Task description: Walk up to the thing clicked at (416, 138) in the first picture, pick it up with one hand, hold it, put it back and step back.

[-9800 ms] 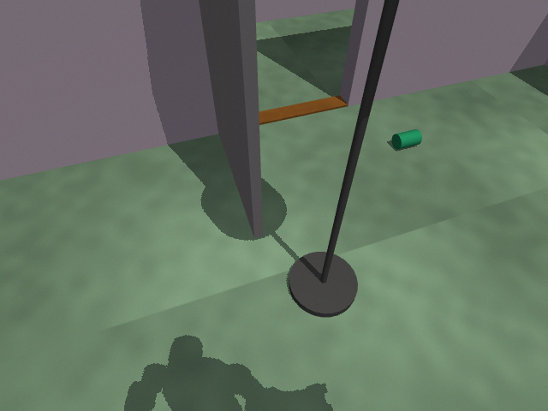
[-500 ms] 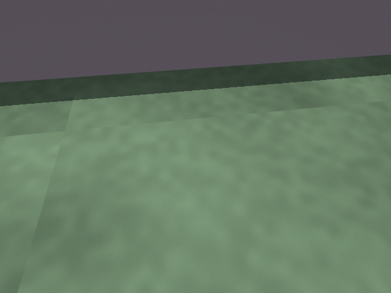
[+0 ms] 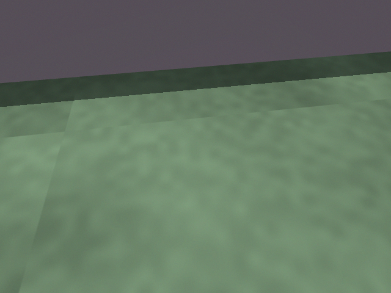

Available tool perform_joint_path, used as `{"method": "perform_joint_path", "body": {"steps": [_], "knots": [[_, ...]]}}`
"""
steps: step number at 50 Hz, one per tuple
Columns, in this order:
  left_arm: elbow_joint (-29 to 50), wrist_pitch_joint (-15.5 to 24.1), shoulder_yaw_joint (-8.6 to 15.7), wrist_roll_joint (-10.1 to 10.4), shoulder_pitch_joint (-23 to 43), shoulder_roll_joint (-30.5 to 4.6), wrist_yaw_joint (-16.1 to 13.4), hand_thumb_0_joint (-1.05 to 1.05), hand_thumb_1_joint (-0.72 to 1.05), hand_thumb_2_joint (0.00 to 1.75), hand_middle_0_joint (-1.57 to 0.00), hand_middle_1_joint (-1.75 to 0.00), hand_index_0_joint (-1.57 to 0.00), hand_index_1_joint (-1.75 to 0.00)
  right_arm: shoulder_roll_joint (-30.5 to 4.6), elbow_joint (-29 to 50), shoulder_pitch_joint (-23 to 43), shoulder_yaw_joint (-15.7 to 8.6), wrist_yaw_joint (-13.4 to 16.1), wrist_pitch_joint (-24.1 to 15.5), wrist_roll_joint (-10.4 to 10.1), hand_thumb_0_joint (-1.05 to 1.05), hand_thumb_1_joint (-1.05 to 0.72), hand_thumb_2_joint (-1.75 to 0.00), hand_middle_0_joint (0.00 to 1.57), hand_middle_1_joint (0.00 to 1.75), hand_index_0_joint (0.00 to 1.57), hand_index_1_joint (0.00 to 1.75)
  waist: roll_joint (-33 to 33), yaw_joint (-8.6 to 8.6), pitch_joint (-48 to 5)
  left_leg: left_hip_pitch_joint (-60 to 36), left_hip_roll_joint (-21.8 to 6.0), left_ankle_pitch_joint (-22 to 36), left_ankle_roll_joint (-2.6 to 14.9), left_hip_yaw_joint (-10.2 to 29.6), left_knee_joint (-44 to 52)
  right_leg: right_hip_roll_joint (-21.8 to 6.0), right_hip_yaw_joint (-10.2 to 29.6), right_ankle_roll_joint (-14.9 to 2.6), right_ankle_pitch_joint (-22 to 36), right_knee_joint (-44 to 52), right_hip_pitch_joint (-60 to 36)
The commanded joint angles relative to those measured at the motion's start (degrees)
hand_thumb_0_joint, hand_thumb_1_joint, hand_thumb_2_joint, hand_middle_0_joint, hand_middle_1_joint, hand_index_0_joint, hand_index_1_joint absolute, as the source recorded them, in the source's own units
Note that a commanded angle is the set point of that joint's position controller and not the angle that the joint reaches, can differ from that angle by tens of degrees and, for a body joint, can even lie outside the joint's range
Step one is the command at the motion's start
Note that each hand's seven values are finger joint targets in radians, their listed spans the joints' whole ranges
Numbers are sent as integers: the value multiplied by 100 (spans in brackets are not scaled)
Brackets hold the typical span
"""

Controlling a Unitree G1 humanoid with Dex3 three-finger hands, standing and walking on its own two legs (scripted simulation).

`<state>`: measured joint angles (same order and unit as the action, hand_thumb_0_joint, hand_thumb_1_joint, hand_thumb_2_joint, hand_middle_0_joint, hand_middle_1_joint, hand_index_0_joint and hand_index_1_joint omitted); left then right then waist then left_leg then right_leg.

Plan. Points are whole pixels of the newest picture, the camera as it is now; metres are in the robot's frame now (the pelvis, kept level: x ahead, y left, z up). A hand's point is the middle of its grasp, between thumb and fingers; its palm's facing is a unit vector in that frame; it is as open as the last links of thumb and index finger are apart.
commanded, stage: stand
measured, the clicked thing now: out of the picture +0.33 +1.36 -0.74
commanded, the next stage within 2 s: walk up in 1.96 s
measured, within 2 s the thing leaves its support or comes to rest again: neither
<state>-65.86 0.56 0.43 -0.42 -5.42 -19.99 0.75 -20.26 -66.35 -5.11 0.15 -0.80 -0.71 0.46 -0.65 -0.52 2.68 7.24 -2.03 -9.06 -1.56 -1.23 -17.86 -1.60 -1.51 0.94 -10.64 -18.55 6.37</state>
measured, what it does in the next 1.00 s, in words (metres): stands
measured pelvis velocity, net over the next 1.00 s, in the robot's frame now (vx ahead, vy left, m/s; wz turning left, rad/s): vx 0.01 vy -0.01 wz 0.00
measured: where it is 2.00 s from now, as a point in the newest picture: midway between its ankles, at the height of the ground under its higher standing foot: outside the picture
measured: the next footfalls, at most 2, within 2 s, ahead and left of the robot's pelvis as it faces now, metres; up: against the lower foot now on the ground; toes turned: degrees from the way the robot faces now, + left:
none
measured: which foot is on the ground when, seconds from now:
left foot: down 0.00-1.00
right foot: down 0.00-1.00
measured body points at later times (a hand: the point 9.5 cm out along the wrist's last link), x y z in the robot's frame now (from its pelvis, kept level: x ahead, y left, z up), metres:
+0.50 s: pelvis +0.01 -0.01 +0.00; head +0.02 -0.01 +0.45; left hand +0.09 +0.30 -0.13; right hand +0.09 -0.31 -0.14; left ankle +0.01 +0.14 -0.75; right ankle -0.01 -0.13 -0.75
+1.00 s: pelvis +0.01 -0.01 +0.00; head +0.02 -0.01 +0.45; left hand +0.09 +0.29 -0.13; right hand +0.09 -0.31 -0.14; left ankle +0.01 +0.14 -0.75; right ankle -0.01 -0.13 -0.75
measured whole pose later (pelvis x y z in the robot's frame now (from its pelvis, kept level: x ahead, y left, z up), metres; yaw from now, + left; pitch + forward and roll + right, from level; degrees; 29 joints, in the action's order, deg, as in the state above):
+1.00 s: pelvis +0.01 -0.01 +0.00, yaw +0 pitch -2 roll +0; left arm -65.1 0.5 0.5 -0.5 -5.7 -20.0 0.6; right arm -20.4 -65.4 -5.6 0.5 -0.5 -0.6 0.4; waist -0.6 -0.3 2.5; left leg 5.4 -2.8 -9.9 -2.3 -1.2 -17.0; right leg -0.8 -1.7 0.2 -11.7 -18.0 4.7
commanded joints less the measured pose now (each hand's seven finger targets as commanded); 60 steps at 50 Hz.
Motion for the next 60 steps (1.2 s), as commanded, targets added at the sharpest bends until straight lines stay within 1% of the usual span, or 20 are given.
{"method": "perform_joint_path", "body": {"steps": [1, 4, 6, 13, 17, 19, 25, 29, 30, 36, 37, 39, 41, 43, 44, 47, 49, 52, 56, 60], "knots": [[346, 141, 208, 10, 223, -1246, -116, 0, 90, 90, -20, -30, -20, -30, -1220, 362, 274, -250, 105, -112, -4, 0, -90, -90, 20, 30, 20, 30, 105, 19, -663, -353, -643, 1162, 193, 477, 122, -668, 461, -156, 1190, 252, -115], [346, 146, 219, 24, 232, -1274, -122, 0, 90, 90, -20, -30, -20, -30, -1195, 351, 220, -232, 111, -104, -2, 0, -90, -90, 20, 30, 20, 30, 108, 7, -572, -316, -637, 1199, 176, 445, 146, -685, 491, -156, 1281, 285, -129], [348, 134, 213, 12, 264, -1259, -123, 0, 90, 90, -20, -30, -20, -30, -1198, 361, 291, -231, 111, -94, 0, 0, -90, -90, 20, 30, 20, 30, 57, 12, -487, -230, -626, 944, 172, 449, 171, -674, 478, -142, 1052, 326, -114], [362, 127, 221, 7, 225, -1261, -123, 0, 90, 90, -20, -30, -20, -30, -1180, 404, 342, -231, 106, -85, -8, 0, -90, -90, 20, 30, 20, 30, 75, 24, -422, -292, -616, 760, 160, 439, 203, -650, 490, -151, 831, 401, 0], [379, 131, 232, 0, 224, -1265, -125, 0, 90, 90, -20, -30, -20, -30, -1182, 423, 324, -222, 107, -94, 2, 0, -90, -90, 20, 30, 20, 30, 7, 27, -504, -314, -634, 866, 181, 439, 183, -668, 493, -168, 946, 397, -91], [389, 134, 233, -12, 231, -1262, -130, 0, 90, 90, -20, -30, -20, -30, -1201, 430, 304, -234, 111, -94, -3, 0, -90, -90, 20, 30, 20, 30, 60, 23, -571, -365, -657, 1079, 183, 434, 149, -669, 461, -169, 1176, 331, -168], [391, 108, 234, 1, 221, -1264, -120, 0, 90, 90, -20, -30, -20, -30, -1180, 438, 282, -213, 115, -90, 5, 0, -90, -90, 20, 30, 20, 30, 98, 36, -395, -246, -631, 703, 167, 456, 272, -621, 452, -172, 724, 374, -21], [380, 111, 227, 11, 212, -1261, -113, 0, 90, 90, -20, -30, -20, -30, -1184, 417, 236, -209, 116, -93, 1, 0, -90, -90, 20, 30, 20, 30, 67, 39, -378, -229, -611, 758, 146, 461, 265, -629, 479, -173, 727, 377, -17], [387, 110, 230, 7, 189, -1237, -109, 0, 90, 90, -20, -30, -20, -30, -1235, 433, 259, -226, 122, -99, 5, 0, -90, -90, 20, 30, 20, 30, 18, 57, -488, -282, -626, 718, 182, 428, 217, -652, 488, -187, 736, 362, -81], [389, 127, 223, -4, 178, -1272, -126, 0, 90, 90, -20, -30, -20, -30, -1204, 424, 222, -213, 120, -92, 4, 0, -90, -90, 20, 30, 20, 30, 102, 50, -522, -350, -647, 970, 202, 441, 167, -672, 476, -174, 1077, 347, -126], [395, 126, 227, -2, 204, -1289, -127, 0, 90, 90, -20, -30, -20, -30, -1169, 425, 184, -199, 123, -100, 7, 0, -90, -90, 20, 30, 20, 30, 144, 32, -515, -341, -635, 1089, 174, 440, 172, -667, 474, -168, 1180, 320, -121], [409, 116, 231, 5, 198, -1270, -125, 0, 90, 90, -20, -30, -20, -30, -1224, 424, 141, -217, 133, -99, 11, 0, -90, -90, 20, 30, 20, 30, 36, 33, -601, -369, -641, 1058, 187, 409, 164, -676, 483, -200, 1171, 301, -187], [401, 118, 216, -2, 146, -1234, -125, 0, 90, 90, -20, -30, -20, -30, -1220, 433, 212, -214, 130, -100, 8, 0, -90, -90, 20, 30, 20, 30, 26, 62, -547, -389, -643, 1115, 185, 418, 176, -657, 455, -186, 1195, 311, -121], [398, 115, 233, 0, 169, -1276, -129, 0, 90, 90, -20, -30, -20, -30, -1202, 431, 170, -214, 132, -95, 12, 0, -90, -90, 20, 30, 20, 30, 129, 48, -507, -376, -638, 980, 185, 406, 190, -656, 467, -194, 1091, 299, -111], [394, 109, 227, 9, 208, -1280, -127, 0, 90, 90, -20, -30, -20, -30, -1174, 441, 182, -208, 129, -93, 10, 0, -90, -90, 20, 30, 20, 30, 148, 35, -495, -356, -652, 1079, 179, 423, 206, -654, 448, -210, 1144, 270, -155], [403, 116, 227, 9, 166, -1260, -128, 0, 90, 90, -20, -30, -20, -30, -1210, 429, 166, -212, 130, -96, 5, 0, -90, -90, 20, 30, 20, 30, 44, 50, -444, -337, -628, 985, 184, 408, 213, -651, 473, -193, 1080, 316, -123], [390, 120, 227, -4, 168, -1282, -138, 0, 90, 90, -20, -30, -20, -30, -1181, 453, 164, -215, 124, -78, 4, 0, -90, -90, 20, 30, 20, 30, 160, 33, -469, -352, -639, 1066, 192, 415, 192, -647, 441, -190, 1190, 312, -140], [418, 124, 225, 6, 153, -1271, -133, 0, 90, 90, -20, -30, -20, -30, -1216, 464, 152, -229, 127, -84, 5, 0, -90, -90, 20, 30, 20, 30, 43, 37, -476, -360, -638, 1105, 178, 407, 182, -645, 439, -193, 1212, 299, -151], [419, 121, 226, 0, 117, -1275, -124, 0, 90, 90, -20, -30, -20, -30, -1202, 470, 149, -210, 128, -84, 6, 0, -90, -90, 20, 30, 20, 30, 35, 48, -440, -358, -625, 895, 183, 385, 205, -656, 488, -186, 1046, 365, -87], [435, 130, 223, 2, 168, -1284, -139, 0, 90, 90, -20, -30, -20, -30, -1184, 474, 127, -216, 122, -84, 9, 0, -90, -90, 20, 30, 20, 30, 110, 28, -463, -369, -645, 1037, 179, 417, 195, -655, 477, -189, 1175, 349, -132]]}}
